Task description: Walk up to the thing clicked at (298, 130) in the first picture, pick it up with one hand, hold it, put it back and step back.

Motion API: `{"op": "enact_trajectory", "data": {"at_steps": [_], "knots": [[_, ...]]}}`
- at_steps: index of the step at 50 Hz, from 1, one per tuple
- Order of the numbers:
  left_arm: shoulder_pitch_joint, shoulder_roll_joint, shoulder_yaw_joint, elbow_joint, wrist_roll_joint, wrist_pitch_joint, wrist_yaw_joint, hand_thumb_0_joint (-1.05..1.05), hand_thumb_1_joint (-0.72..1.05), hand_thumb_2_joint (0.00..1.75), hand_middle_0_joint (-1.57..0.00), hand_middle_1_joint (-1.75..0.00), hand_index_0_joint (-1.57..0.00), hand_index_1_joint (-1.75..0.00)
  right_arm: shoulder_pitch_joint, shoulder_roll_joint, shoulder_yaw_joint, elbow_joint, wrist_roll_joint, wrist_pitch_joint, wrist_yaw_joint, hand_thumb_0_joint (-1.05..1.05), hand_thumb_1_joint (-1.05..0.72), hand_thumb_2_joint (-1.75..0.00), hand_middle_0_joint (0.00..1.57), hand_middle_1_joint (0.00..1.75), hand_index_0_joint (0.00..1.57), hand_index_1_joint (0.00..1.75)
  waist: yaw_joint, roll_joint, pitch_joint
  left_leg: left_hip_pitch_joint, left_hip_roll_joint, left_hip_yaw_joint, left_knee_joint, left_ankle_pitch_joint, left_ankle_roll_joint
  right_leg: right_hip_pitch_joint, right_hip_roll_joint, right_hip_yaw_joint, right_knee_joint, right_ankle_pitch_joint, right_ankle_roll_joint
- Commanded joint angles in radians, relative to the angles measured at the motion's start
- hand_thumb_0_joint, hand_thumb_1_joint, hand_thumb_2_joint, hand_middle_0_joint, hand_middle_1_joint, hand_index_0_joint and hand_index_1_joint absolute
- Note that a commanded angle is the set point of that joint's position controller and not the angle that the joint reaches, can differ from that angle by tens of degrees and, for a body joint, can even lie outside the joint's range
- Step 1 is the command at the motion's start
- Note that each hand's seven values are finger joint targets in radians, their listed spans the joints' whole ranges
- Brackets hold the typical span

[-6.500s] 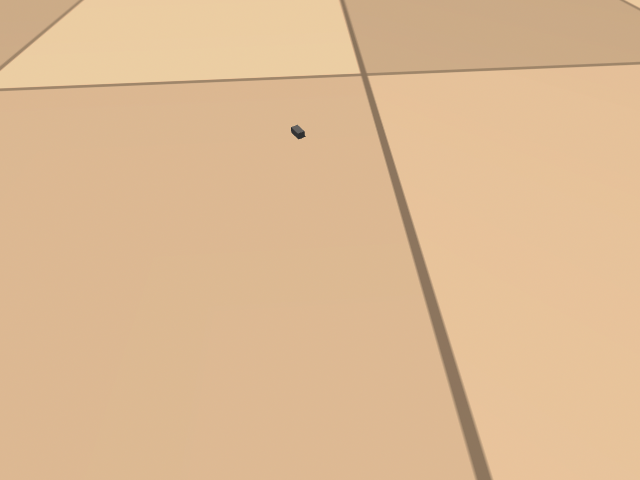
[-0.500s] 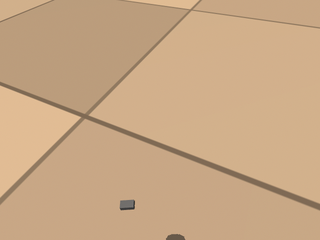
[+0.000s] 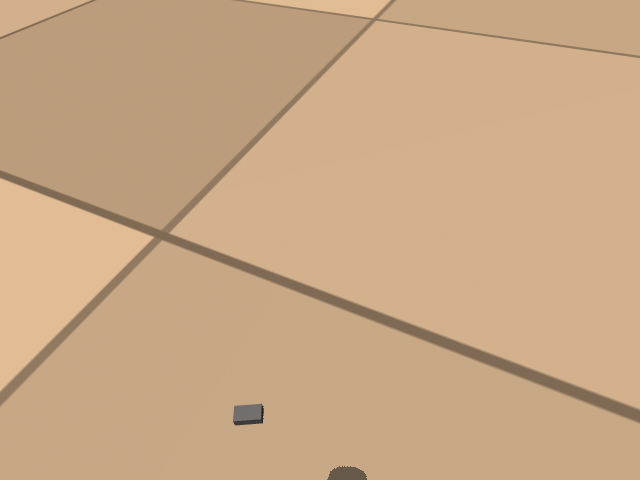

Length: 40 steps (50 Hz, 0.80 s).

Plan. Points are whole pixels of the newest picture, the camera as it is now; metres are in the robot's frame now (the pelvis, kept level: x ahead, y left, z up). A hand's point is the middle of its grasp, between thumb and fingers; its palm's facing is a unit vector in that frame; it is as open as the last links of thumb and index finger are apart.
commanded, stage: walk up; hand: left
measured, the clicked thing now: (248, 414) +0.46 +0.26 -0.77
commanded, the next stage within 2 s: stand in 0.32 s
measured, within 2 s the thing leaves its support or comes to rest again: neither
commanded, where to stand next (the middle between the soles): +0.08 -0.01 m, yaw +2 degrees
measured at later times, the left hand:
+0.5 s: hand out of the picture +0.10 +0.25 -0.15, palm faces +0.00 -0.94 -0.34, open 7.4 cm
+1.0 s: hand out of the picture +0.07 +0.25 -0.15, palm faces +0.02 -0.94 -0.35, open 7.4 cm
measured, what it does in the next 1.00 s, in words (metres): stands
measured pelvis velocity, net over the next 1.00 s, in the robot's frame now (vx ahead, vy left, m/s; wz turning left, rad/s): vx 0.00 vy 0.00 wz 0.05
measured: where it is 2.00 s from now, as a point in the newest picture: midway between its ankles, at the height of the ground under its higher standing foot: outside the picture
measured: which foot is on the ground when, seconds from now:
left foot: down 0.00-1.00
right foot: down 0.00-1.00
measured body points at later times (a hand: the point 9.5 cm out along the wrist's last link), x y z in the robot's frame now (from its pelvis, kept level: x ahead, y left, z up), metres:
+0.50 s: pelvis +0.01 +0.00 +0.00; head +0.01 -0.01 +0.45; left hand +0.10 +0.29 -0.13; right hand +0.09 -0.30 -0.14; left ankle -0.03 +0.10 -0.75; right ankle -0.01 -0.10 -0.75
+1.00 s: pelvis +0.00 +0.00 +0.00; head +0.01 -0.01 +0.45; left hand +0.07 +0.30 -0.13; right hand +0.09 -0.30 -0.14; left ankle -0.03 +0.10 -0.75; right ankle -0.01 -0.10 -0.75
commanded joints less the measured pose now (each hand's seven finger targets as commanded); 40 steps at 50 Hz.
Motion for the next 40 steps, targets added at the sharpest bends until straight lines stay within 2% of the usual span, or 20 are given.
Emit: {"op": "enact_trajectory", "data": {"at_steps": [1,11,15,16,18,26,28,32,40], "knots": [[-0.055,0.206,0.032,-0.066,-0.003,-0.020,0.013,0.00,0.90,0.90,-0.20,-0.30,-0.20,-0.30,-0.044,-0.208,-0.034,-0.067,0.006,-0.020,-0.016,0.00,-0.90,-0.90,0.20,0.30,0.20,0.30,0.003,-0.001,-0.101,0.037,0.148,-0.118,-0.033,0.199,0.002,0.012,-0.156,0.119,-0.008,0.285,-0.002],[-0.045,0.208,0.033,-0.071,-0.002,-0.016,0.014,0.00,0.90,0.90,-0.20,-0.30,-0.20,-0.30,-0.046,-0.207,-0.034,-0.074,0.006,-0.019,-0.016,0.00,-0.90,-0.90,0.20,0.30,0.20,0.30,0.005,-0.006,-0.098,0.046,0.147,-0.110,-0.027,0.213,0.005,0.004,-0.146,0.109,-0.003,0.285,-0.001],[-0.054,0.207,0.032,-0.079,-0.003,-0.018,0.013,0.00,0.90,0.90,-0.20,-0.30,-0.20,-0.30,-0.029,-0.208,-0.033,-0.073,0.006,-0.017,-0.017,0.00,-0.90,-0.90,0.20,0.30,0.20,0.30,0.001,-0.006,-0.106,0.048,0.146,-0.108,-0.027,0.237,0.000,0.016,-0.151,0.121,0.004,0.313,-0.006],[-0.044,0.213,0.031,-0.073,-0.009,-0.020,0.016,0.00,0.90,0.90,-0.20,-0.30,-0.20,-0.30,-0.036,-0.207,-0.028,-0.066,0.006,-0.017,-0.019,0.00,-0.90,-0.90,0.20,0.30,0.20,0.30,0.000,0.013,-0.132,0.055,0.153,-0.130,-0.028,0.268,0.001,0.035,-0.166,0.111,0.002,0.301,-0.009],[-0.027,0.208,0.028,-0.069,-0.008,-0.022,0.016,0.00,0.90,0.90,-0.20,-0.30,-0.20,-0.30,-0.040,-0.212,-0.027,-0.064,0.005,-0.017,-0.021,0.00,-0.90,-0.90,0.20,0.30,0.20,0.30,0.005,-0.001,-0.128,0.072,0.155,-0.131,-0.020,0.290,0.005,0.021,-0.165,0.110,-0.006,0.314,-0.007],[-0.029,0.222,0.025,-0.071,-0.009,-0.026,0.018,0.00,0.90,0.90,-0.20,-0.30,-0.20,-0.30,-0.029,-0.208,-0.017,-0.056,0.005,-0.017,-0.016,0.00,-0.90,-0.90,0.20,0.30,0.20,0.30,0.000,-0.021,-0.075,0.033,0.147,-0.148,-0.040,0.200,0.003,0.004,-0.169,0.103,-0.038,0.240,-0.002],[-0.032,0.220,0.024,-0.073,-0.008,-0.027,0.019,0.00,0.90,0.90,-0.20,-0.30,-0.20,-0.30,-0.025,-0.209,-0.016,-0.055,0.003,-0.016,-0.016,0.00,-0.90,-0.90,0.20,0.30,0.20,0.30,-0.002,-0.014,-0.079,0.026,0.146,-0.146,-0.037,0.188,0.006,0.008,-0.174,0.108,-0.042,0.247,-0.003],[-0.026,0.223,0.025,-0.073,-0.009,-0.031,0.018,0.00,0.90,0.90,-0.20,-0.30,-0.20,-0.30,-0.022,-0.208,-0.014,-0.054,0.005,-0.019,-0.014,0.00,-0.90,-0.90,0.20,0.30,0.20,0.30,0.001,-0.007,-0.101,0.038,0.152,-0.153,-0.031,0.233,0.009,0.032,-0.178,0.104,-0.034,0.279,-0.007],[-0.020,0.227,0.022,-0.071,-0.008,-0.030,0.017,0.00,0.90,0.90,-0.20,-0.30,-0.20,-0.30,-0.020,-0.212,-0.011,-0.056,0.004,-0.019,-0.016,0.00,-0.90,-0.90,0.20,0.30,0.20,0.30,0.000,-0.011,-0.087,0.029,0.148,-0.161,-0.033,0.196,0.008,0.012,-0.177,0.099,-0.048,0.228,-0.005]]}}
